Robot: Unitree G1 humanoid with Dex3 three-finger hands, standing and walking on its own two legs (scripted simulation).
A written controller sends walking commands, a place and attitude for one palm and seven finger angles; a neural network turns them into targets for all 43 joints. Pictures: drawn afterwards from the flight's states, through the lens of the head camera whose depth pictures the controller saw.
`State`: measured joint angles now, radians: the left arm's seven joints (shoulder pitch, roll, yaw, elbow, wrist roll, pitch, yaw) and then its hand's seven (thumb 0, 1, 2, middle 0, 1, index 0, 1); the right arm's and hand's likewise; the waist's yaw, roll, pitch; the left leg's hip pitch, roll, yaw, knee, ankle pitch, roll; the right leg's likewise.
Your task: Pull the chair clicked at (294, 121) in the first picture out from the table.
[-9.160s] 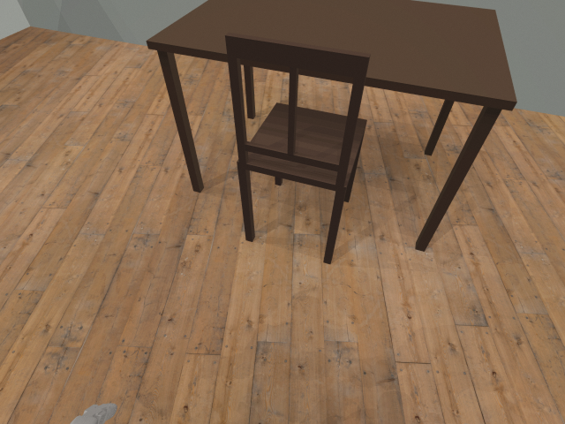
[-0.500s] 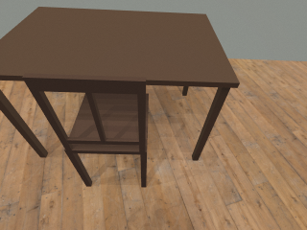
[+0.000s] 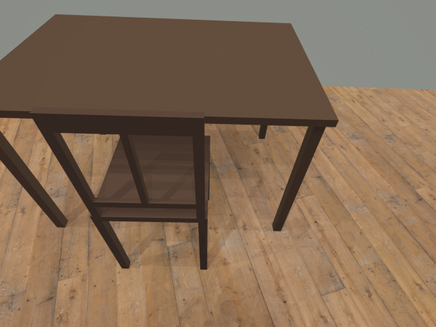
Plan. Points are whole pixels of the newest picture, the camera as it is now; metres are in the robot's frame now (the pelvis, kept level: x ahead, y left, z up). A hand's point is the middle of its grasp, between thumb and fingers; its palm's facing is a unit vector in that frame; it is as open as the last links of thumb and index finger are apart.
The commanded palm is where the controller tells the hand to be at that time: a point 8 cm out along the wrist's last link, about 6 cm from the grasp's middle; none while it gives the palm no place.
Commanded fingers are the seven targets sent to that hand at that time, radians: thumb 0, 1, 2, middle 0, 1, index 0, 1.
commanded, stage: shuffle to correct the standing spot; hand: left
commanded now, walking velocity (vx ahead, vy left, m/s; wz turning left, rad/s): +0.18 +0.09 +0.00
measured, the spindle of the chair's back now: (136, 171) +0.51 +0.26 -0.08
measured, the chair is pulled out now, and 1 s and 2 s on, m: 0.00 0.00 0.00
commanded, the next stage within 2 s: come to a stop and stand still in 0.22 s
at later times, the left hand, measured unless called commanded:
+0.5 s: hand out of the picture +0.11 +0.21 -0.18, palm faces +0.02 -0.98 -0.20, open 7.3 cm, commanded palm none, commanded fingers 0.00 0.90 0.90 -0.20 -0.30 -0.20 -0.30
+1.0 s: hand out of the picture +0.11 +0.22 -0.19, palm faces +0.08 -0.98 -0.16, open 7.3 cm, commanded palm none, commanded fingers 0.00 0.90 0.90 -0.20 -0.30 -0.20 -0.30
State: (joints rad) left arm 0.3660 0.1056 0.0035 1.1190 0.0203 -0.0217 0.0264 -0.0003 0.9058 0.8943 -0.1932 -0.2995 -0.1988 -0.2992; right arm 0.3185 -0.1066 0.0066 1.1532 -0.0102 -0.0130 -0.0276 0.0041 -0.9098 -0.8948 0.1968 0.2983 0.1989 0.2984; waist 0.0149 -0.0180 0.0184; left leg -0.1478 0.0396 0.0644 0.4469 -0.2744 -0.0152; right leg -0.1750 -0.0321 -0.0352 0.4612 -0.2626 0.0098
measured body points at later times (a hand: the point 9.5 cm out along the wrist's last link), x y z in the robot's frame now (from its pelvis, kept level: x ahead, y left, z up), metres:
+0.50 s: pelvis +0.09 +0.03 +0.00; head +0.12 +0.03 +0.44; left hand +0.11 +0.26 -0.17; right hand -0.01 -0.15 -0.15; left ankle -0.01 +0.12 -0.74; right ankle +0.14 -0.08 -0.70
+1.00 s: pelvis +0.04 +0.04 -0.01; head +0.03 +0.07 +0.44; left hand +0.11 +0.27 -0.17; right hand +0.09 -0.19 -0.15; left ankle +0.05 +0.15 -0.74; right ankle +0.17 -0.07 -0.72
